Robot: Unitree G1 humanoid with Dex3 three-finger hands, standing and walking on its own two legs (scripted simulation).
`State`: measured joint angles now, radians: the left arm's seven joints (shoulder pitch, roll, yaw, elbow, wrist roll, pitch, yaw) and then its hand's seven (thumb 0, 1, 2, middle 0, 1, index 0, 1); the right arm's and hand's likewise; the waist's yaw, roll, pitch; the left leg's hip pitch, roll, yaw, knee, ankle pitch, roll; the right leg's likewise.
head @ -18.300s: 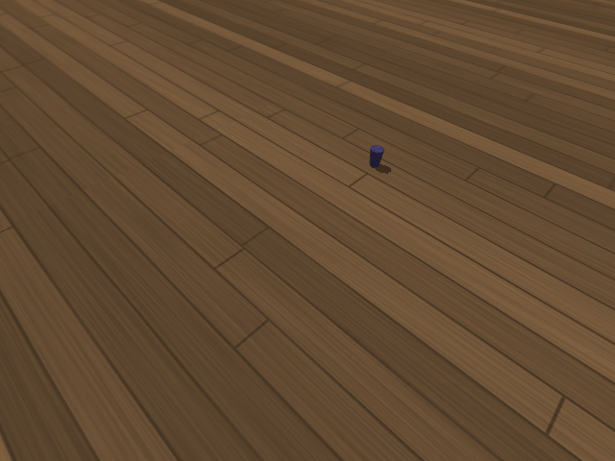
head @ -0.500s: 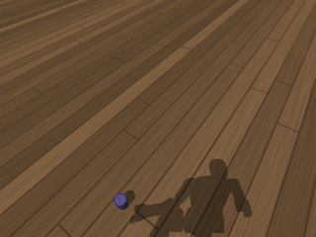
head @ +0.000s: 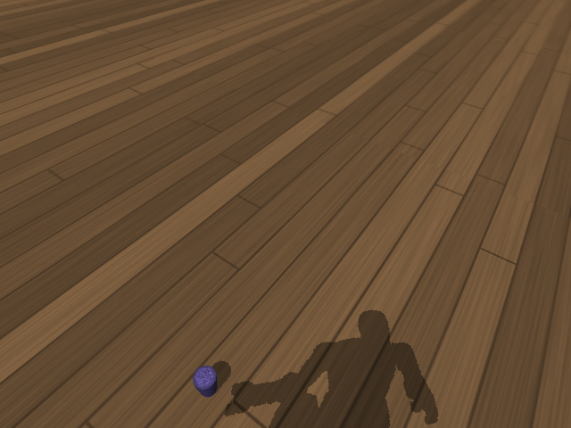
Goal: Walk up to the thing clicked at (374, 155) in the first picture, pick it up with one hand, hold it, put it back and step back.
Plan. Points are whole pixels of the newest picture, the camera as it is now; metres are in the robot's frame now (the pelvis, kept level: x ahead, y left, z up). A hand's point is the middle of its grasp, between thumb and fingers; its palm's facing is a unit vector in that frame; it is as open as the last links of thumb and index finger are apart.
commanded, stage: walk up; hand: left
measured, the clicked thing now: (206, 383) +0.45 +0.24 -0.72
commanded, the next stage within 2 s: stand in 0.60 s
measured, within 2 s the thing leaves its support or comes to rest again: neither
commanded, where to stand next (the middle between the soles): +0.07 +0.01 m, yaw +0 degrees
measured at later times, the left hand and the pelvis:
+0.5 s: hand out of the picture +0.09 +0.26 -0.15, palm faces +0.02 -0.94 -0.35, open 7.4 cm; pelvis +0.01 +0.00 +0.00, yaw +0 degrees
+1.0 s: hand out of the picture +0.08 +0.25 -0.15, palm faces -0.03 -0.94 -0.34, open 7.4 cm; pelvis +0.00 -0.01 +0.01, yaw +0 degrees
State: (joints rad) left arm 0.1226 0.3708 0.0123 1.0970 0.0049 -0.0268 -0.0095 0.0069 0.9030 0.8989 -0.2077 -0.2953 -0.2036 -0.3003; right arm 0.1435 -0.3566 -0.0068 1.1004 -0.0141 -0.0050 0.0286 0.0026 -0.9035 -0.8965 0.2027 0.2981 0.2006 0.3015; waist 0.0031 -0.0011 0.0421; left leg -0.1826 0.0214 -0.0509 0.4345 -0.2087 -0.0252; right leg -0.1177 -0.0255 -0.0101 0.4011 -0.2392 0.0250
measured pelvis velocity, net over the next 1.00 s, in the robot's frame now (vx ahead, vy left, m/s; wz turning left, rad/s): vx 0.00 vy -0.01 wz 0.00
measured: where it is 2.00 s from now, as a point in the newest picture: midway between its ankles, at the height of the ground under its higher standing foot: outside the picture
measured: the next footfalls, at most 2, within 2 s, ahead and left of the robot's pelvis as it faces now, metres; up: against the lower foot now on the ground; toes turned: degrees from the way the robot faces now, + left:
none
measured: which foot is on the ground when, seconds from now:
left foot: down 0.00-1.00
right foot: down 0.00-1.00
